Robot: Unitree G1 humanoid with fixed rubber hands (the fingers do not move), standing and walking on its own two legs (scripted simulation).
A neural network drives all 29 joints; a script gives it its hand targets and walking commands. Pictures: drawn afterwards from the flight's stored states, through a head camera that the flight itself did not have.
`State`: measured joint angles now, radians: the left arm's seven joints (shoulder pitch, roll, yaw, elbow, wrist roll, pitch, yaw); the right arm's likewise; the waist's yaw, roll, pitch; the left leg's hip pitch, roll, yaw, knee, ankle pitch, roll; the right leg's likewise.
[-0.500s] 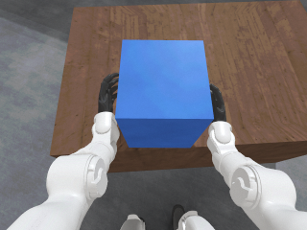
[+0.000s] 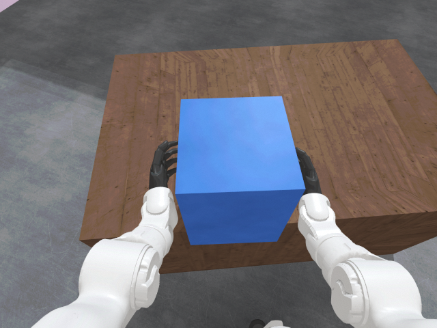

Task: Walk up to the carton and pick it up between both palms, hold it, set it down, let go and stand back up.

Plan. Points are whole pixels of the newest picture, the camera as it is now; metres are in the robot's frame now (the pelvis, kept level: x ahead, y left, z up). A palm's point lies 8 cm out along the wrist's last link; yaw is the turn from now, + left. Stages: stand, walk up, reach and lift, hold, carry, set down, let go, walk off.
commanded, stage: reach and lift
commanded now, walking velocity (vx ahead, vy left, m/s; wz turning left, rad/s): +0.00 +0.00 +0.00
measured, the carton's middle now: (232, 176) +0.43 -0.02 -0.05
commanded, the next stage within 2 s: none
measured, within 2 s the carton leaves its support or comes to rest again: neither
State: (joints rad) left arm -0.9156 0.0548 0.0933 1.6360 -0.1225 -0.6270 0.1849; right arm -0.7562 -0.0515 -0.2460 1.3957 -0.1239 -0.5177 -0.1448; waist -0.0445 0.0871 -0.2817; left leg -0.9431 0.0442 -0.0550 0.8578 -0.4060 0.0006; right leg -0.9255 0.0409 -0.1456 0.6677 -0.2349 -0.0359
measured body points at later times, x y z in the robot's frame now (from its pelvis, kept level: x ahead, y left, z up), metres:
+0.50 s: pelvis -0.02 -0.01 +0.03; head -0.02 -0.01 +0.48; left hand +0.41 +0.13 +0.13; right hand +0.39 -0.16 +0.11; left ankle -0.03 +0.10 -0.70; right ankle +0.03 -0.11 -0.70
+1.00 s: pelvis -0.01 -0.01 +0.05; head -0.01 -0.01 +0.50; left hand +0.40 +0.12 +0.13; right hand +0.38 -0.17 +0.13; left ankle -0.03 +0.10 -0.70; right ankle +0.03 -0.11 -0.70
